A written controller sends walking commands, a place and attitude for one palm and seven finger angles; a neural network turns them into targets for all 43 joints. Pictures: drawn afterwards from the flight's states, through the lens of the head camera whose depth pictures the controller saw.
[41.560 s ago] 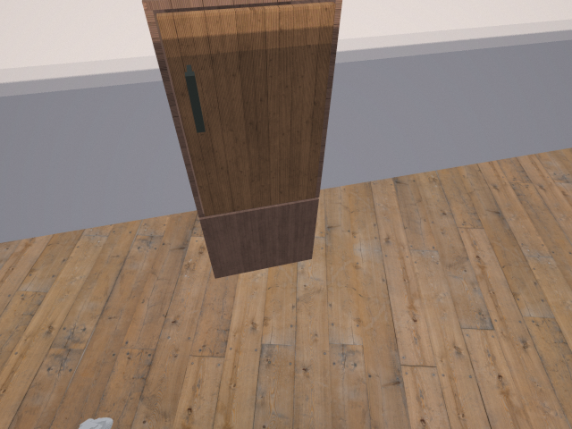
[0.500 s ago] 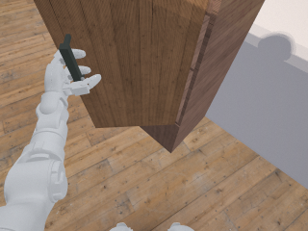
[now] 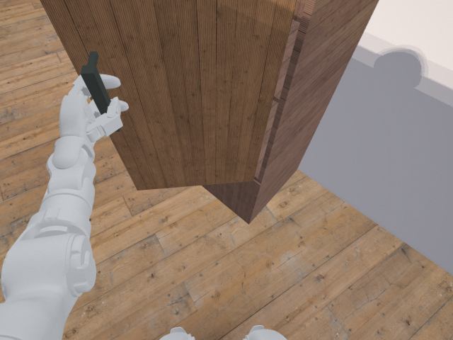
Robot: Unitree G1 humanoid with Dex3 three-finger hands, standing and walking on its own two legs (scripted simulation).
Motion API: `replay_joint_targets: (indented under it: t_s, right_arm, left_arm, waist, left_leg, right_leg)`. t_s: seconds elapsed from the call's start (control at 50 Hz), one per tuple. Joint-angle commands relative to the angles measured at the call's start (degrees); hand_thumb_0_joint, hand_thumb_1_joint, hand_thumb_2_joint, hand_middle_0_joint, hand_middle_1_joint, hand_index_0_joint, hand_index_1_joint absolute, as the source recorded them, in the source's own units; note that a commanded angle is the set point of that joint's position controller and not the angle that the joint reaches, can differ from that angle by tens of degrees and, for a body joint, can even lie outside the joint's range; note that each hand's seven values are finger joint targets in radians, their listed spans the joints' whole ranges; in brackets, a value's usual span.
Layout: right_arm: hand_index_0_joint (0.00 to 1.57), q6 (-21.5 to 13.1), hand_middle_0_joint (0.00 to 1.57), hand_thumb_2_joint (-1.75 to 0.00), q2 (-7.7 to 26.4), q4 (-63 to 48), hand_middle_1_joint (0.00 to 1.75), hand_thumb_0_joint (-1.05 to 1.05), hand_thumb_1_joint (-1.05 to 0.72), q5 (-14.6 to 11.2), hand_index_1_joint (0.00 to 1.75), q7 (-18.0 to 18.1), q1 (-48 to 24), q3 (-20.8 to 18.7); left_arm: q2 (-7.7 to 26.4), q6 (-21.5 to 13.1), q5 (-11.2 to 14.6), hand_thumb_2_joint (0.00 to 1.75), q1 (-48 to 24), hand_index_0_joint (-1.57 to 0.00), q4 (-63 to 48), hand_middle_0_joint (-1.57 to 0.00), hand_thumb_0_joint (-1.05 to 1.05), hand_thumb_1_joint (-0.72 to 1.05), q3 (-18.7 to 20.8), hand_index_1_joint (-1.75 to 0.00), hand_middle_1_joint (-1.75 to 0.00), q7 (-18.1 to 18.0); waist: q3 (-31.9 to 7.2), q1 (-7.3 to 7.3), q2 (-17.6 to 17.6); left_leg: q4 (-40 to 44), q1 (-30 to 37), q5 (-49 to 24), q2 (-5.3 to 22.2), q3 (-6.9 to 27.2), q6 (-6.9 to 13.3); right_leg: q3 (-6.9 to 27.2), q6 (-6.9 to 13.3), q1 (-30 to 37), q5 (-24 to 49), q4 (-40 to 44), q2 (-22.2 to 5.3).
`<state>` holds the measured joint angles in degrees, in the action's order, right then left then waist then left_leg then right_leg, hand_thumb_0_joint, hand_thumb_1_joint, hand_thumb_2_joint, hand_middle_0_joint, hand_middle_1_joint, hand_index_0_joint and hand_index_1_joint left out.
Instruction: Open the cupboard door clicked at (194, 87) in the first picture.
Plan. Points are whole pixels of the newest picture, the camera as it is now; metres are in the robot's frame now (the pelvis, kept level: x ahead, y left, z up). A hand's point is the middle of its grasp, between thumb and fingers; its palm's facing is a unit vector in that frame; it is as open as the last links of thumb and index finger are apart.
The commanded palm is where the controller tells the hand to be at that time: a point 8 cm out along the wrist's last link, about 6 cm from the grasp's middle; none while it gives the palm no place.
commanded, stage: pull the door open along its arc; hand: left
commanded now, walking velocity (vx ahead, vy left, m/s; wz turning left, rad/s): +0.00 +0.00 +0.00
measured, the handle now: (104, 94) +0.54 +0.19 +0.10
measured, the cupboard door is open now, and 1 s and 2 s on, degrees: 48 92 88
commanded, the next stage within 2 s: open thumb and fingers to let go in 0.98 s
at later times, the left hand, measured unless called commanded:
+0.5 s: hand (138, 170) +0.37 +0.12 +0.10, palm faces +0.30 -0.95 +0.07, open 6.0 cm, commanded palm +0.31 +0.17 +0.10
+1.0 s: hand (200, 226) +0.27 +0.02 +0.10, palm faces +0.28 -0.96 -0.04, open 6.0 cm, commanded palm +0.21 +0.06 +0.10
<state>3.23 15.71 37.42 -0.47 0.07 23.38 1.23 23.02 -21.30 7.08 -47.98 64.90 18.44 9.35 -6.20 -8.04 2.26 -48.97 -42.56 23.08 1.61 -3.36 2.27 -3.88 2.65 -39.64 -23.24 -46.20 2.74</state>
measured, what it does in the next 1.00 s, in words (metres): stands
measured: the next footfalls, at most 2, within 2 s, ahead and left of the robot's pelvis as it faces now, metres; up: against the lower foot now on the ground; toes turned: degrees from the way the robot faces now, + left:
none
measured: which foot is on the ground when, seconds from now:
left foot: down 0.00-1.00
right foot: down 0.00-1.00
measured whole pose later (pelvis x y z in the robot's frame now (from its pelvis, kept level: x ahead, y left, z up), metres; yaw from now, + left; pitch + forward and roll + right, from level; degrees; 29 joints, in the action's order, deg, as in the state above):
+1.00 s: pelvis +0.01 -0.04 +0.02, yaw +3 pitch +3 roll +1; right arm 4.1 10.8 31.8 2.3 -1.8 11.6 1.1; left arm -2.9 -0.5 -1.7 11.8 -5.0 -17.8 -29.2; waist -5.1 -1.8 3.3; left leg -41.1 -23.0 21.3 0.9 -0.7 -1.0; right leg -6.2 5.4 -20.4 -24.1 -40.8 2.6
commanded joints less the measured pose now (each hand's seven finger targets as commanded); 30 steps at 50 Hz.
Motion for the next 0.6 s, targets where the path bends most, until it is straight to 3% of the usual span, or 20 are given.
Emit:
replay_joint_targets:
  t_s: [0.0,0.06,0.1,0.24,0.26,0.28,0.3,0.32,0.36,0.42,0.44,0.52,0.58]
  right_arm:
    - [0.20,-1.31,0.20,-0.90,8.92,-5.89,0.30,0.00,-0.90,-0.54,0.30,0.34,5.65,-3.48]
    - [0.20,-1.18,0.20,-0.90,8.74,-7.39,0.30,0.00,-0.90,-0.85,0.30,0.23,4.68,-3.68]
    - [0.20,-1.25,0.20,-0.90,8.29,-8.55,0.30,0.00,-0.90,-1.18,0.30,0.06,3.63,-3.72]
    - [0.20,-2.33,0.20,-0.90,7.35,-11.85,0.30,0.00,-0.90,-2.08,0.30,-0.20,-1.22,-3.66]
    - [0.20,-2.93,0.20,-0.90,5.75,-12.26,0.30,0.00,-0.90,-1.91,0.30,-0.33,-3.38,-3.66]
    - [0.20,-3.57,0.20,-0.90,5.23,-12.54,0.30,0.00,-0.90,-1.71,0.30,-0.68,-4.79,-3.42]
    - [0.20,-3.94,0.20,-0.90,5.24,-12.22,0.30,0.00,-0.90,-1.41,0.30,-0.96,-4.96,-3.40]
    - [0.20,-4.10,0.20,-0.90,5.19,-11.96,0.30,0.00,-0.90,-0.87,0.30,-1.07,-5.38,-3.47]
    - [0.20,-4.15,0.20,-0.90,4.34,-12.30,0.30,0.00,-0.90,0.09,0.30,-1.61,-6.95,-3.45]
    - [0.20,-3.43,0.20,-0.90,3.52,-12.32,0.30,0.00,-0.90,1.49,0.30,-1.98,-8.83,-3.47]
    - [0.20,-2.92,0.20,-0.90,3.17,-12.52,0.30,0.00,-0.90,1.70,0.30,-2.09,-10.07,-3.36]
    - [0.20,-1.48,0.20,-0.90,2.31,-12.94,0.30,0.00,-0.90,2.85,0.30,-1.50,-12.79,-3.29]
    - [0.20,-0.62,0.20,-0.90,1.55,-13.26,0.30,0.00,-0.90,3.12,0.30,-0.98,-14.28,-3.17]
  left_arm:
    - [11.00,-4.44,1.64,0.90,-17.81,-0.40,-15.28,-0.40,0.00,0.90,1.16,-1.35,-1.35,1.93]
    - [10.76,-3.93,2.67,0.90,-11.11,-0.40,-20.28,-0.40,0.00,0.90,1.84,-1.35,-1.35,2.00]
    - [9.00,-2.79,3.45,0.90,-5.16,-0.40,-23.56,-0.40,0.00,0.90,1.19,-1.35,-1.35,2.12]
    - [4.64,0.70,5.63,0.90,13.78,-0.40,-39.29,-0.40,0.00,0.90,-0.68,-1.35,-1.35,0.83]
    - [2.81,1.60,8.59,0.90,13.97,-0.40,-44.10,-0.40,0.00,0.90,4.99,-1.35,-1.35,-5.48]
    - [-2.19,2.92,7.87,0.90,17.26,-0.40,-45.78,-0.40,0.00,0.90,1.81,-1.35,-1.35,-9.79]
    - [-3.32,3.74,6.60,0.90,19.16,-0.40,-47.38,-0.40,0.00,0.90,1.14,-1.35,-1.35,-13.19]
    - [-3.84,4.12,5.29,0.90,20.98,-0.40,-49.07,-0.40,0.00,0.90,1.20,-1.35,-1.35,-16.95]
    - [-7.63,5.14,1.88,0.90,23.81,-0.40,-54.76,-0.40,0.00,0.90,-2.07,-1.35,-1.35,-23.02]
    - [-12.97,7.14,-3.40,0.90,26.44,-0.40,-59.95,-0.40,0.00,0.90,-7.64,-1.35,-1.35,-31.57]
    - [-15.72,8.35,-4.76,0.90,27.22,-0.40,-61.00,-0.40,0.00,0.90,-10.13,-1.35,-1.35,-33.94]
    - [-23.23,11.80,-8.98,0.90,27.98,-0.40,-66.47,-0.40,0.00,0.90,-18.31,-1.35,-1.35,-40.70]
    - [-27.72,13.57,-11.13,0.90,30.19,-0.40,-69.43,-0.40,0.00,0.90,-24.22,-1.35,-1.35,-42.20]
  waist:
    - [-24.75,2.10,1.31]
    - [-25.74,3.85,0.79]
    - [-24.19,4.56,-0.86]
    - [-19.14,6.95,-1.07]
    - [-19.34,10.91,-1.60]
    - [-17.35,10.13,-0.43]
    - [-16.34,9.88,-1.53]
    - [-15.62,10.00,-4.86]
    - [-17.49,10.32,-1.62]
    - [-16.84,9.83,-4.03]
    - [-16.10,9.61,-2.95]
    - [-14.89,8.02,-4.39]
    - [-13.65,7.30,-4.66]
  left_leg:
    - [4.10,18.92,-24.37,-1.18,4.44,-0.12]
    - [4.83,19.04,-26.28,-1.32,3.80,-0.03]
    - [5.57,18.26,-26.59,-1.36,3.13,0.24]
    - [8.07,18.96,-26.65,-1.46,2.08,0.21]
    - [8.71,17.72,-26.17,-1.65,1.89,-0.40]
    - [9.21,18.52,-24.86,-1.74,1.61,-0.75]
    - [9.51,18.46,-24.18,-1.54,1.92,-1.04]
    - [9.46,18.11,-24.43,-1.40,2.20,-0.91]
    - [9.37,19.88,-26.29,-1.54,1.69,-1.10]
    - [9.06,20.88,-27.17,-1.08,2.36,-1.22]
    - [9.22,21.19,-26.14,-1.03,2.27,-1.35]
    - [9.04,22.40,-23.26,-1.03,2.70,-1.33]
    - [9.43,23.37,-22.08,-1.03,2.94,-1.46]
  right_leg:
    - [3.07,-1.35,11.05,26.47,4.29,0.56]
    - [3.20,-1.32,14.58,29.50,4.44,0.47]
    - [3.24,-1.43,16.71,31.44,4.98,0.40]
    - [3.05,-1.55,19.68,32.68,6.54,-0.29]
    - [2.22,-1.52,20.64,30.77,7.09,-0.22]
    - [1.93,-1.58,19.66,29.01,7.52,-0.16]
    - [1.46,-1.52,19.23,27.62,7.45,-0.21]
    - [1.27,-1.57,19.66,27.47,7.47,-0.21]
    - [1.76,-1.60,20.60,29.41,6.86,-0.84]
    - [1.55,-1.47,20.94,29.07,6.71,-1.31]
    - [1.68,-1.44,20.32,28.05,6.98,-1.60]
    - [1.77,-1.32,20.45,26.00,8.20,-2.07]
    - [1.88,-1.21,20.52,26.07,8.85,-2.56]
